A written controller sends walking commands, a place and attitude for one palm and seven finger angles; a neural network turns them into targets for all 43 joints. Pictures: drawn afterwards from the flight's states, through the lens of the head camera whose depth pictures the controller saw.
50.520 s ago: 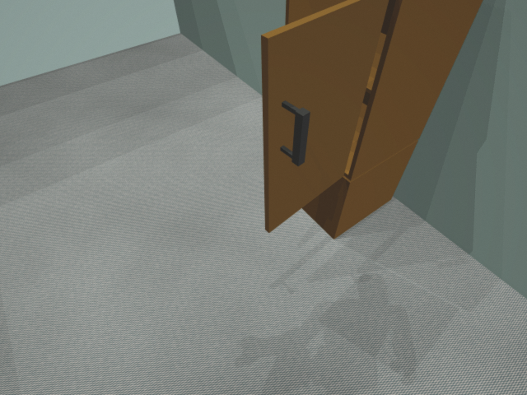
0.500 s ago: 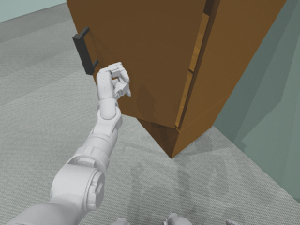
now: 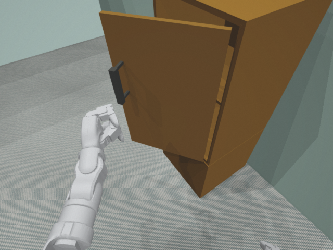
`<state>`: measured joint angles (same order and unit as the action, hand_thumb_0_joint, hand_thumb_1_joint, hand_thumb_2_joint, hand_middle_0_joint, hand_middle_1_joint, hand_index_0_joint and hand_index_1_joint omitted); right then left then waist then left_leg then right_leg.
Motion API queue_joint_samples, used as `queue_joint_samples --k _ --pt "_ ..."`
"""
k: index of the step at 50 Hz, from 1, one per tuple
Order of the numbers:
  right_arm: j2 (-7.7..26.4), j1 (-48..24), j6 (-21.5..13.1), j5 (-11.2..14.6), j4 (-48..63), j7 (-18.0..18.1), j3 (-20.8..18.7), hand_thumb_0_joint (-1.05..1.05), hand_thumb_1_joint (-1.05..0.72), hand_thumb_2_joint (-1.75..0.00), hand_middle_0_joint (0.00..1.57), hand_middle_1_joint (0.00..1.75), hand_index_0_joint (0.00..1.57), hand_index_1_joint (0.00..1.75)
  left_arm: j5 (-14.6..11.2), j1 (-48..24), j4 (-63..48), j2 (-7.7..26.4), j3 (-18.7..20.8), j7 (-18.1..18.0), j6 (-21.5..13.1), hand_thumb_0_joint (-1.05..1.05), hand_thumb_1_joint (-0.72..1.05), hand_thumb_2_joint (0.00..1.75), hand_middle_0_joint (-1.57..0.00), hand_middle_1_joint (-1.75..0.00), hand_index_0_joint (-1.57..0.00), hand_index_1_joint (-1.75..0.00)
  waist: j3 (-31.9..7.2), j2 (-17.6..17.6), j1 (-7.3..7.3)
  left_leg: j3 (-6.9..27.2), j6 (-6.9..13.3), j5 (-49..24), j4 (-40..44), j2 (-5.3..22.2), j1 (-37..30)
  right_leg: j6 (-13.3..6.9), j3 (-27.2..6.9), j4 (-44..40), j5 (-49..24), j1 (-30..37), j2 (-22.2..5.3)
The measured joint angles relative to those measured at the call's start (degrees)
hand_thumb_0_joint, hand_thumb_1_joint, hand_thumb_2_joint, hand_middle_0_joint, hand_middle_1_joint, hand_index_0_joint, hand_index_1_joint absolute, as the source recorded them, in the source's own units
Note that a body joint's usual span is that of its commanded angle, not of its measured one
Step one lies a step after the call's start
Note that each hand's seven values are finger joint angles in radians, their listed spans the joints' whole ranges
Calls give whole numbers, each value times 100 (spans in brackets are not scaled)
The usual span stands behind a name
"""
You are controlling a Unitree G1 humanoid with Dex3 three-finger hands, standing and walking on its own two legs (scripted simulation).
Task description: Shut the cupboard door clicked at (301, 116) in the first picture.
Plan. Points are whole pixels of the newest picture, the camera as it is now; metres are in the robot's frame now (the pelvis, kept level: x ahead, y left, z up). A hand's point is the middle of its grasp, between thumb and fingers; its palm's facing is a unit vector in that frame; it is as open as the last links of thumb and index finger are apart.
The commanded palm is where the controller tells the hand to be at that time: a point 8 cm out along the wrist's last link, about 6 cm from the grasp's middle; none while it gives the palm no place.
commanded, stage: draw the hand back to the body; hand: left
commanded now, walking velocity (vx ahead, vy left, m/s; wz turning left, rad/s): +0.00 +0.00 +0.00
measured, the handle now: (120, 83) +0.62 +0.17 +0.06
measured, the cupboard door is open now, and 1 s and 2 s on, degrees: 35 35 35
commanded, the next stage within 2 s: step back with the hand held close in 1.10 s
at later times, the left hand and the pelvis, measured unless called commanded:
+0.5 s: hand (41, 166) +0.25 +0.24 +0.15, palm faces +0.29 -0.91 -0.30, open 4.4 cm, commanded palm +0.19 +0.29 +0.17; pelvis +0.02 +0.02 +0.02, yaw +2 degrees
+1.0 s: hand out of the picture +0.19 +0.29 +0.18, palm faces +0.47 -0.79 -0.39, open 7.3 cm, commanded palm +0.14 +0.33 +0.20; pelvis +0.01 +0.02 +0.02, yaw +2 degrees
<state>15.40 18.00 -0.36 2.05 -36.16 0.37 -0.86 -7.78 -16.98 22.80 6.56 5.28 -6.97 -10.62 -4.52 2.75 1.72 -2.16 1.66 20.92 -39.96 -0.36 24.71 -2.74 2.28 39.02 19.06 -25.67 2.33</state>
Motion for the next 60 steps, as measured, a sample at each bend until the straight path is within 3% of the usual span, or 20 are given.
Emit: queue_joint_samples --k 2,9,19,24,37,41,46,60 --pt "3 -177 -31 36 86 47 33 1 -91 -90 20 30 20 30 -58 243 -302 31 -13 89 173 2 90 90 -127 -148 -128 -147 16 -3 -48 -7 13 -39 102 -18 -165 15 -10 -86 -30 160 -15" --pt "-161 -792 130 95 347 257 199 1 -91 -90 20 30 20 30 293 1288 -1454 653 -377 359 630 2 90 90 -115 -134 -115 -133 214 4 -169 34 51 -340 841 -104 -1033 70 1 -791 -289 1036 -78" --pt "-283 -941 92 -1 447 270 432 1 -91 -90 20 30 20 30 392 2541 -2947 894 -122 351 1043 2 90 90 -90 -107 -90 -106 424 115 -435 133 126 -593 1500 -209 -1746 153 73 -1509 -537 1817 -162" --pt "-320 -831 57 -56 329 248 460 1 -90 -90 20 30 20 30 388 3094 -3547 994 173 323 1101 2 90 90 -76 -92 -77 -91 450 171 -471 155 160 -624 1628 -251 -1891 192 88 -1639 -557 1972 -199" --pt "-198 -538 -146 -31 63 266 253 1 -90 -90 20 30 20 30 304 4361 -4428 1461 1383 210 993 2 89 90 -41 -53 -41 -52 392 261 -502 127 183 -565 1592 -250 -1926 228 59 -1665 -543 2026 -198" --pt "-124 -517 -284 -25 22 294 185 1 -91 -90 20 30 20 30 327 4479 -4481 1452 1547 132 910 2 89 90 -32 -43 -32 -42 394 273 -541 143 184 -565 1564 -261 -1914 230 76 -1628 -532 2018 -209" --pt "-83 -587 -389 -36 -30 334 167 1 -91 -90 20 30 20 30 349 4329 -4392 1275 1405 94 878 2 90 90 -25 -35 -25 -34 423 243 -569 164 185 -598 1558 -277 -1892 223 100 -1573 -528 1982 -228" --pt "-229 -656 -492 -55 33 326 225 1 -90 -90 20 30 20 30 316 4342 -4463 1366 1410 165 816 2 89 90 -21 -31 -21 -30 410 209 -495 123 104 -598 1572 -177 -1933 142 59 -1614 -565 2010 -127"
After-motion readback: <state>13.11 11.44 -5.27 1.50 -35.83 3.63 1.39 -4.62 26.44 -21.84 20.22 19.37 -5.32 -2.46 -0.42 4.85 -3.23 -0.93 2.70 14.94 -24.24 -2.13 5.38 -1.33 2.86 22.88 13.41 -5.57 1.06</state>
